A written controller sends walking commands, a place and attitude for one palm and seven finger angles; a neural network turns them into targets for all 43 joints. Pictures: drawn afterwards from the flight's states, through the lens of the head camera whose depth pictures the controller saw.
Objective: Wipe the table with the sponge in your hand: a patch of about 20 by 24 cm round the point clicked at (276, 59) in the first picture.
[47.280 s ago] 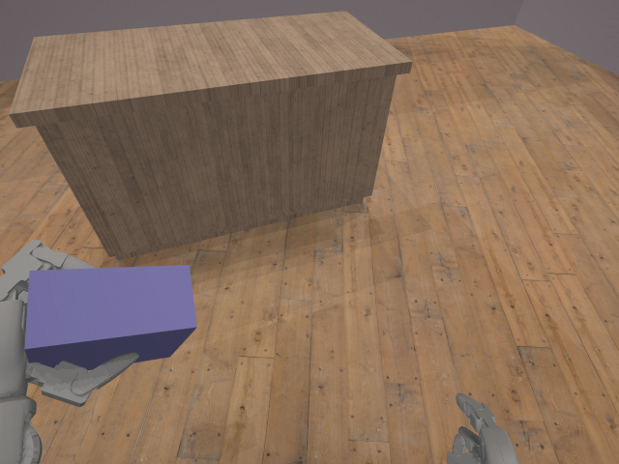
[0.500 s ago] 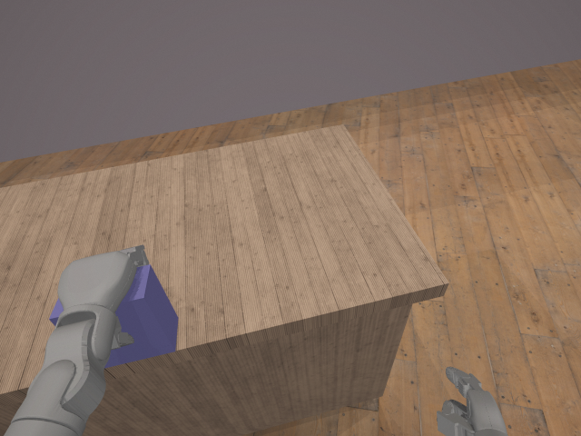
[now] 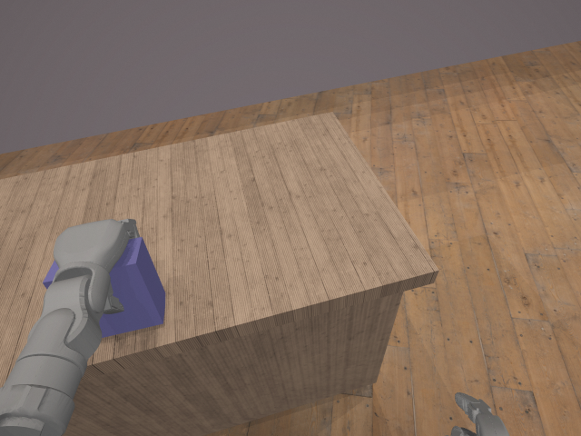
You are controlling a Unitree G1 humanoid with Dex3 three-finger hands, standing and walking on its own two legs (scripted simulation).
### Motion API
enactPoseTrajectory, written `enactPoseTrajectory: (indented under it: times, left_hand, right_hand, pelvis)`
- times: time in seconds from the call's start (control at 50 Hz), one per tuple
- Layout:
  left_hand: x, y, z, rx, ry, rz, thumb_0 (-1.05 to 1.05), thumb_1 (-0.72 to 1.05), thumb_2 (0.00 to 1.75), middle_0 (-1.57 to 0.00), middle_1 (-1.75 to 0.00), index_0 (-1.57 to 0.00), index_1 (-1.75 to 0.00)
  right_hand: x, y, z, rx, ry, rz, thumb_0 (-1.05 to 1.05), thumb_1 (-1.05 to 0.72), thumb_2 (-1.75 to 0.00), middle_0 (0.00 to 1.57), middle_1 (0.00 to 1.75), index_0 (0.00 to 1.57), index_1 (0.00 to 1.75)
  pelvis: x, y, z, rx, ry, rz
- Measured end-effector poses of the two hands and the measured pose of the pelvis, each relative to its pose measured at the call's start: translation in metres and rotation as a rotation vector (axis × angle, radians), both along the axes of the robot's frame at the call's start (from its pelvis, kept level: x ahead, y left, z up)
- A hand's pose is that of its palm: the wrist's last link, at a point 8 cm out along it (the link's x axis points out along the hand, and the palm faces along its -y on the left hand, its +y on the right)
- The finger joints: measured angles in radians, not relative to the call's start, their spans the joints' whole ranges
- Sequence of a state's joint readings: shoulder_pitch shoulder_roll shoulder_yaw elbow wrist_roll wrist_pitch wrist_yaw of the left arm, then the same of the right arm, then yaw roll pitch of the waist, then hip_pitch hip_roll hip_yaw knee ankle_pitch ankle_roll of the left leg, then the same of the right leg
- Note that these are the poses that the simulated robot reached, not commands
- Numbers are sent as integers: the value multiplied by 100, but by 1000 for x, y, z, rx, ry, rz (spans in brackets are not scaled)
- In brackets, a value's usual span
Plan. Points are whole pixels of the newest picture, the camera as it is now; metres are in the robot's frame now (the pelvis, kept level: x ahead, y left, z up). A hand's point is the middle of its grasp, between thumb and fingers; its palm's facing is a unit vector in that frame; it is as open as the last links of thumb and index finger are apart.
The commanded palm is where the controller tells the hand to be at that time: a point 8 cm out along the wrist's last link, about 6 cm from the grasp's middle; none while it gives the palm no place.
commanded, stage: wipe forward along the first lane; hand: left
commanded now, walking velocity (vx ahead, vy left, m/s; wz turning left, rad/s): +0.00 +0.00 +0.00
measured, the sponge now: (117, 299) +0.29 +0.32 +0.01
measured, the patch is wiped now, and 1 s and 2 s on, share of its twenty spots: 0.20 0.30 0.45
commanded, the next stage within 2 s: slide across to the middle lane in 1.18 s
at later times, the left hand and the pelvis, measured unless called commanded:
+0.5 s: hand (109, 245) +0.35 +0.34 +0.07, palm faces -0.13 +0.00 -0.99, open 10.6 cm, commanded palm +0.35 +0.34 +0.11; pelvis -0.01 -0.01 -0.01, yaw -1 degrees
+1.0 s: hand (111, 221) +0.40 +0.36 +0.07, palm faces -0.14 +0.01 -0.99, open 10.6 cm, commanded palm +0.40 +0.35 +0.10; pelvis +0.00 +0.02 -0.01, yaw -2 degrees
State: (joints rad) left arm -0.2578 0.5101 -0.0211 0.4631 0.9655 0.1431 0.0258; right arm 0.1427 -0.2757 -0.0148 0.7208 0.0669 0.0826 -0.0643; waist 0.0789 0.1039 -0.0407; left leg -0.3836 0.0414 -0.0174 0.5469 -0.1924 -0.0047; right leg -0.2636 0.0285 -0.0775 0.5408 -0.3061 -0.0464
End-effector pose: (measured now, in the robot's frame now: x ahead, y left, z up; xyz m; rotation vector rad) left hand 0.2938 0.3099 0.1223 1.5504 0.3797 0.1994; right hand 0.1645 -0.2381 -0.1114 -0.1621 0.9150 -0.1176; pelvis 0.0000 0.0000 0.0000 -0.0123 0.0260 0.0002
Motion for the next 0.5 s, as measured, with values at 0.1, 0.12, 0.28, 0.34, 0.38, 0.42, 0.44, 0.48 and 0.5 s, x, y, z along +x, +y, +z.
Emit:
enactPoseTrajectory:
  times: [0.1, 0.12, 0.28, 0.34, 0.38, 0.42, 0.44, 0.48, 0.5]
  left_hand:
    - [6, 4, -1, -1, 4, -10, 0, -57, 103, -72, -126, -73, -125]
    - [7, 5, -1, 0, 2, -11, 0, -57, 104, -73, -126, -73, -125]
    - [21, 13, 1, 8, -4, -1, 1, -58, 104, -73, -125, -73, -125]
    - [27, 15, 0, 13, 5, 1, 1, -58, 104, -73, -126, -73, -126]
    - [31, 16, 0, 16, 12, 1, 2, -58, 104, -73, -126, -73, -126]
    - [36, 18, 0, 17, 16, 1, 2, -58, 104, -73, -126, -73, -126]
    - [38, 19, 0, 16, 17, 1, 2, -58, 104, -73, -126, -73, -126]
    - [43, 22, 1, 15, 17, 3, 2, -58, 104, -73, -126, -73, -126]
    - [45, 23, 1, 17, 16, 4, 2, -58, 104, -73, -126, -73, -126]
  right_hand:
    - [-23, -15, -8, -20, 55, -37, 1, -91, -90, 20, 30, 20, 30]
    - [-28, -18, -9, -24, 66, -44, 1, -91, -90, 20, 30, 20, 30]
    - [-56, -32, -15, -47, 125, -87, 1, -91, -90, 20, 30, 20, 30]
    - [-62, -34, -16, -49, 135, -98, 1, -91, -90, 20, 30, 20, 30]
    - [-66, -35, -16, -49, 140, -104, 1, -91, -90, 20, 30, 20, 30]
    - [-69, -35, -17, -49, 144, -108, 1, -91, -90, 20, 30, 20, 30]
    - [-70, -35, -17, -49, 146, -111, 1, -91, -90, 20, 30, 20, 30]
    - [-73, -35, -17, -50, 150, -116, 1, -91, -90, 20, 30, 20, 30]
    - [-74, -35, -17, -50, 152, -118, 1, -91, -90, 20, 30, 20, 30]
  pelvis:
    - [-2, -2, -2, -1, 15, -5]
    - [-2, -2, -2, -1, 19, -5]
    - [-7, -6, -6, -3, 41, -7]
    - [-8, -7, -6, -5, 51, -9]
    - [-9, -7, -7, -6, 56, -10]
    - [-10, -7, -8, -7, 62, -12]
    - [-10, -7, -8, -8, 65, -14]
    - [-10, -7, -9, -9, 72, -16]
    - [-10, -7, -9, -10, 76, -17]
